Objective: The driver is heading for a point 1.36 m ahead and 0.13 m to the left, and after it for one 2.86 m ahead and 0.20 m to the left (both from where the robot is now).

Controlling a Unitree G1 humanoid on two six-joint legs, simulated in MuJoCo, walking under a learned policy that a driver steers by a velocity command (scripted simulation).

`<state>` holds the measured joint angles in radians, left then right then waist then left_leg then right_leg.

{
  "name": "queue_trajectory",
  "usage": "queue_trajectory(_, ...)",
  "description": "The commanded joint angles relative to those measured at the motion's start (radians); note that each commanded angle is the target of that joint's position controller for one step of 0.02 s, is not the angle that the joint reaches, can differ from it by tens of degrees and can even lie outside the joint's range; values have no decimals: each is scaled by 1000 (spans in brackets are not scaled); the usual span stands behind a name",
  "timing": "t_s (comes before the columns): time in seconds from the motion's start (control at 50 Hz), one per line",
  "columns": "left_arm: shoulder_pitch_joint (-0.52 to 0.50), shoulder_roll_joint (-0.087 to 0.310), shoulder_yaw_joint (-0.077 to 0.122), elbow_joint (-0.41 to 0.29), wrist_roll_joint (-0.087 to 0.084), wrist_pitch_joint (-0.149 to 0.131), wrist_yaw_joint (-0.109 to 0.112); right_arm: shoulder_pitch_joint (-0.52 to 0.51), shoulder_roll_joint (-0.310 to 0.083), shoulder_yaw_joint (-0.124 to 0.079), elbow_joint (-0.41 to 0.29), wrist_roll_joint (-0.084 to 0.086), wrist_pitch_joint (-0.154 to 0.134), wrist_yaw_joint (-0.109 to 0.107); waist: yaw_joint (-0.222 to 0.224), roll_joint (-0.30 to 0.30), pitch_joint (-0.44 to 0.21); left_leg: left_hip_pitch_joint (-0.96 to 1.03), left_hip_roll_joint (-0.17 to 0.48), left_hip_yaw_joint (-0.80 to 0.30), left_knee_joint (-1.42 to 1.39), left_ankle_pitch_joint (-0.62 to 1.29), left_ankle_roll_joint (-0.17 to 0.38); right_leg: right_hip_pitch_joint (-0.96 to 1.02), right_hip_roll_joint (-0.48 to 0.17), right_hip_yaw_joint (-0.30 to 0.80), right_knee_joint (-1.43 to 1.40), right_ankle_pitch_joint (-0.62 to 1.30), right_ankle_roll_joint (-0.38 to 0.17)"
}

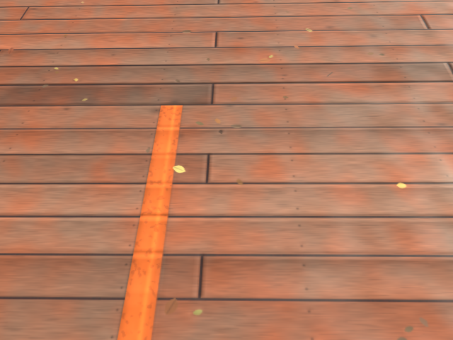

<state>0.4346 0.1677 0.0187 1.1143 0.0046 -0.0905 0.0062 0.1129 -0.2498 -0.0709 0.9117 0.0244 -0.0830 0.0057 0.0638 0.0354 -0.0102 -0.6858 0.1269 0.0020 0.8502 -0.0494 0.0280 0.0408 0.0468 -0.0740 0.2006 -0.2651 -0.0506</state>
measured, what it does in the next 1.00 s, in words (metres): walks ahead: left foot, then right foot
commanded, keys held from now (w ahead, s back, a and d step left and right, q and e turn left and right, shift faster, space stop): no key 0.64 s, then w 0.36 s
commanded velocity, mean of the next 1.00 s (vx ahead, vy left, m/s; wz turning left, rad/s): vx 0.19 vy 0.00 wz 0.00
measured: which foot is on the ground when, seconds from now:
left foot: up 0.00-0.16, down 0.18-1.00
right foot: down 0.00-0.18, up 0.20-0.50, down 0.52-0.92, up 0.94-1.00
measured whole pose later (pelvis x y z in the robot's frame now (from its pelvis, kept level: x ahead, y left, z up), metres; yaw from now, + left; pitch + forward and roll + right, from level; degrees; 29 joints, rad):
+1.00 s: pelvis +0.32 +0.06 -0.01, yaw +0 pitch +2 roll -1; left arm 0.30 0.22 0.07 1.05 -0.03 -0.09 0.01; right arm 0.30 -0.23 -0.06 1.04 0.01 -0.11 0.01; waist -0.02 -0.02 -0.02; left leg -0.21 -0.03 0.07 0.50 -0.32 0.07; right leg -0.41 -0.03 0.01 1.07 -0.40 -0.04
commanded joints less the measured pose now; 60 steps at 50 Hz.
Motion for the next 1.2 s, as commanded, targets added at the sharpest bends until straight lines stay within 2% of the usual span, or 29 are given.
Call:
queue_trajectory(0.02,15,185,32,-48,-4,-4,16,-160,-9,13,-90,0,-13,14,1,-91,161,0,-40,46,-189,104,-9,-127,-237,107,-114,348,-127)
queue_trajectory(0.1,40,192,40,-34,-10,16,21,-182,-34,10,-113,-2,-23,35,-31,-131,119,126,-94,46,-302,109,34,-33,-262,68,19,649,-90)
queue_trajectory(0.16,-27,205,45,-56,-10,30,21,118,-133,-35,-18,-16,-28,31,-193,-145,-74,486,-156,61,-369,187,95,-8,-206,41,369,866,-16)
queue_trajectory(0.18,-4,178,34,-77,7,28,17,235,-199,-47,11,-39,-26,21,-210,-48,-200,777,6,-85,-292,557,142,-205,-147,23,627,545,24)
queue_trajectory(0.2,180,38,-4,-56,11,18,7,250,-238,-39,19,-62,-18,20,-104,228,-393,1083,300,-464,-284,878,353,-492,29,55,1041,-372,81)
queue_trajectory(0.22,205,85,8,-20,-19,3,-1,269,-180,-25,19,-45,-12,27,-134,160,-509,1055,299,-582,-376,764,391,-500,35,254,1182,-434,83)
queue_trajectory(0.24,91,135,23,-55,-43,1,-2,152,-151,-18,2,-24,-8,26,-117,110,-347,907,254,-445,-423,565,347,-585,-24,209,1192,-386,82)
queue_trajectory(0.28,-63,153,35,-89,-23,23,23,-8,-63,13,-22,-25,-11,18,-76,-30,-133,577,164,-267,-511,414,258,-557,-113,150,1064,-253,87)
queue_trajectory(0.34,-8,92,32,-83,-9,65,42,-46,-52,21,5,-59,-10,17,-2,40,-83,326,88,-126,-574,362,224,-347,-138,125,822,-202,80)
queue_trajectory(0.38,-37,84,27,-94,-4,78,53,-40,-76,16,12,-66,-6,7,-3,64,-92,304,78,-104,-587,309,232,-307,-130,106,654,-186,83)
queue_trajectory(0.44,-79,118,35,-99,-2,102,51,-41,-103,12,13,-44,15,-10,-12,68,-113,278,79,-129,-639,-114,207,-225,-119,87,503,-4,73)
queue_trajectory(0.52,-126,135,41,-106,25,107,45,1,-53,30,47,-28,38,-19,-9,31,26,181,2,-119,-645,-560,73,-169,-133,99,271,64,20)
queue_trajectory(0.56,-163,207,57,-97,5,94,47,69,-61,21,56,-26,48,-31,-82,-143,92,302,-95,-19,-559,-420,20,-369,-154,141,182,-175,-10)
queue_trajectory(0.58,-183,162,49,-97,4,82,44,63,-66,21,59,-33,52,-36,-80,-161,92,396,-98,-9,-509,-338,16,-436,-145,142,139,-223,1)
queue_trajectory(0.64,-212,128,44,-92,4,55,37,88,-58,20,76,-37,56,-40,-93,-138,52,469,-94,1,-462,-216,34,-418,-137,133,136,-112,36)
queue_trajectory(0.7,-146,168,61,-75,-15,52,40,82,-69,12,84,-17,53,-37,-65,-105,32,391,-125,33,-400,-455,61,-356,-128,138,171,-293,-14)
queue_trajectory(0.74,-99,178,67,-75,-23,41,40,52,-54,11,72,-9,36,-31,-42,-115,75,285,-128,35,-340,-516,71,-328,-183,224,132,-408,-71)
queue_trajectory(0.8,-29,221,84,-58,-34,14,36,11,-15,15,48,-5,-4,-10,-25,-214,101,132,-131,53,-168,-344,78,-186,-366,482,46,-344,-175)
queue_trajectory(0.84,-67,206,82,-73,-35,3,30,35,-21,12,50,-1,-19,0,-57,-183,81,171,-114,41,-207,-347,93,-178,-370,452,85,-168,-163)
queue_trajectory(0.88,-161,207,82,-105,-42,8,21,166,-35,0,104,5,-20,-1,-133,-149,48,463,-134,53,-360,-265,101,-338,-281,306,147,-72,-99)
queue_trajectory(0.9,-219,191,78,-131,-38,7,19,266,-82,-18,138,2,-16,-6,-175,-75,29,627,-79,-46,-418,-246,117,-463,-205,200,290,27,-49)
queue_trajectory(0.92,-239,120,62,-166,-31,-7,19,390,-189,-51,168,7,-12,-10,-200,196,2,824,99,-364,-561,-303,206,-690,-54,9,629,17,33)
queue_trajectory(0.94,-263,124,60,-185,-24,-24,20,464,-190,-43,177,-3,-19,-1,-223,269,-15,912,253,-653,-646,-232,299,-868,-16,67,879,-255,41)
queue_trajectory(0.96,-253,147,69,-177,-38,-34,10,402,-119,-15,162,-16,-27,-2,-168,137,24,903,260,-592,-608,-173,285,-952,-84,139,1022,-239,11)
queue_trajectory(0.98,-237,141,66,-165,-46,-37,-1,347,-84,-3,140,-20,-32,1,-136,76,32,876,217,-478,-600,-114,247,-964,-119,143,1054,-150,-14)
queue_trajectory(1.02,-261,142,74,-162,-34,-35,-4,285,-72,11,118,-18,-30,9,-103,9,59,806,160,-311,-624,55,189,-945,-172,122,967,-3,-30)
queue_trajectory(1.06,-271,116,72,-166,-31,-23,-11,307,-54,21,123,-25,-16,4,-93,36,55,747,113,-207,-651,160,167,-873,-175,88,885,60,-12)
queue_trajectory(1.16,-487,70,44,-253,-25,-12,-20,317,-111,15,115,-26,-7,-24,-121,31,119,598,51,-77,-730,167,153,-738,-117,21,498,276,31)
queue_trajectory(1.2,-547,80,39,-275,-31,-10,-29,356,-121,9,128,-20,-10,-26,-137,45,132,598,61,-64,-752,130,155,-681,-96,5,413,326,28)
Keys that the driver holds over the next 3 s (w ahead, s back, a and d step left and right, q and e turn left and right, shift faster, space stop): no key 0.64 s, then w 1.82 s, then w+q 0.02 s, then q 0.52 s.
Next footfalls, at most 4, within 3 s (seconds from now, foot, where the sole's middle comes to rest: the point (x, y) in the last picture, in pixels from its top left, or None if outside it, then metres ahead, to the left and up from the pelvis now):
0.18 left None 0.30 0.13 -0.78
0.52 right None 0.27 -0.10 -0.78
1.36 right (281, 285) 0.69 -0.08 -0.78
1.94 left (212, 205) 1.00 0.17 -0.78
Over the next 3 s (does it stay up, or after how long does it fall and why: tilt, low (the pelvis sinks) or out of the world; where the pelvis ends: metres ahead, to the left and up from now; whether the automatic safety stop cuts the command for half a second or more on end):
stays up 1.31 0.05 -0.01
